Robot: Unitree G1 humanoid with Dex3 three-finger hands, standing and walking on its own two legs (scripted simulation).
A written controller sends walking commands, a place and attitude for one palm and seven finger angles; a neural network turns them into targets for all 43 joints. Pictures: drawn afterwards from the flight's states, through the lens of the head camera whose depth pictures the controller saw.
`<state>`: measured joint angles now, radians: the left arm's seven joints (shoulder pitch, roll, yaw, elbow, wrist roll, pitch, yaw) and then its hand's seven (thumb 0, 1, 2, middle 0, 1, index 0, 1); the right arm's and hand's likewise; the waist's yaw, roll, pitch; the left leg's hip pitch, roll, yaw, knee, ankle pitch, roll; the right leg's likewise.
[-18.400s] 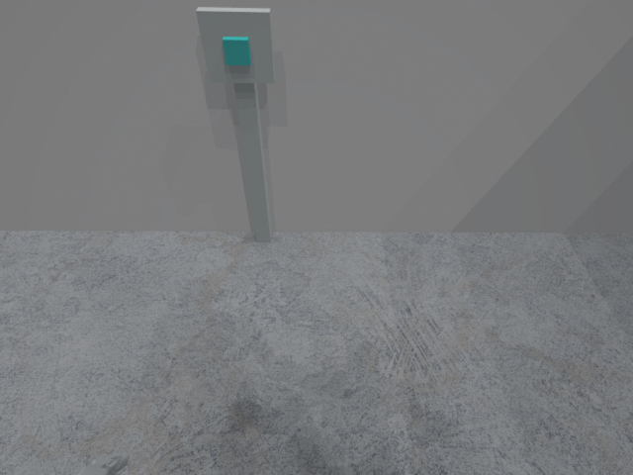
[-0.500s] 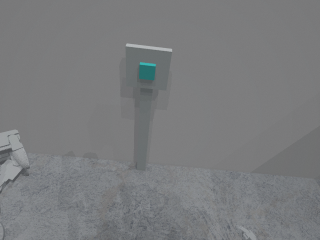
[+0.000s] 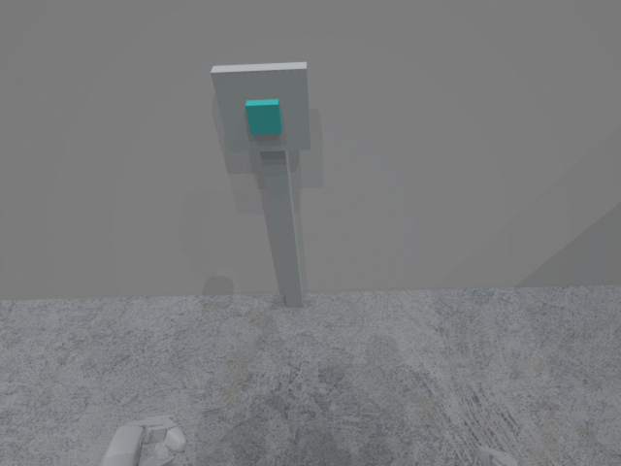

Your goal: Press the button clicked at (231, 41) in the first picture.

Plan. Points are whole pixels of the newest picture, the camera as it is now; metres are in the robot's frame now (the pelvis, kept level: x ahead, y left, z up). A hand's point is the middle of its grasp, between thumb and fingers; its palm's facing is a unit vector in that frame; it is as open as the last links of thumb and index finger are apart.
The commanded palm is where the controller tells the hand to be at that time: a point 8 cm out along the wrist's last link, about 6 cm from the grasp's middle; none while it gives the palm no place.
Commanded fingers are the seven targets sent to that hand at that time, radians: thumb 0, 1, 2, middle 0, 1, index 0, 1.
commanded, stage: let the arm hang, fingers relaxed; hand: left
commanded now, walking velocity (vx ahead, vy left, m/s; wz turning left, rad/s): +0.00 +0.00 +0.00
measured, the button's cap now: (264, 116) +0.75 +0.12 +0.07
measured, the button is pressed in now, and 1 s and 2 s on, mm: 0 0 0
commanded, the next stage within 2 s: stand and wait in 0.90 s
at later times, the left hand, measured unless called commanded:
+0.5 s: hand out of the picture -0.02 +0.18 -0.14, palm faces +0.03 -0.97 -0.24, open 6.6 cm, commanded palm none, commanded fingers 0.00 0.90 0.90 -0.20 -0.30 -0.20 -0.30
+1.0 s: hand out of the picture -0.03 +0.16 -0.15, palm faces +0.03 -0.98 -0.18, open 7.4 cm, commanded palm none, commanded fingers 0.00 0.90 0.90 -0.20 -0.30 -0.20 -0.30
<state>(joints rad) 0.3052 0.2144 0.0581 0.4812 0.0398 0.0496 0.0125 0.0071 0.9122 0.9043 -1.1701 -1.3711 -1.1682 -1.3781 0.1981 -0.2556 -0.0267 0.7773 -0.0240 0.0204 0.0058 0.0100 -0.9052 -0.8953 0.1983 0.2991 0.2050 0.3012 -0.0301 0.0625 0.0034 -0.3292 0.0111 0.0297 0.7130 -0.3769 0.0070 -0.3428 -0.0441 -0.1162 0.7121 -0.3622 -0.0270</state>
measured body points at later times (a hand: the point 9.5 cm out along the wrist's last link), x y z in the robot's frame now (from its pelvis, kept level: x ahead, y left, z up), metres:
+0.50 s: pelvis -0.02 -0.01 +0.02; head -0.01 -0.02 +0.47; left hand -0.02 +0.23 -0.13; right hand -0.03 -0.21 -0.15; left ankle +0.00 +0.12 -0.72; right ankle +0.01 -0.10 -0.72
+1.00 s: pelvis -0.02 +0.00 +0.02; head -0.01 -0.01 +0.47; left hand -0.03 +0.22 -0.14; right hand -0.08 -0.19 -0.14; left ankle +0.00 +0.12 -0.72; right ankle +0.01 -0.10 -0.72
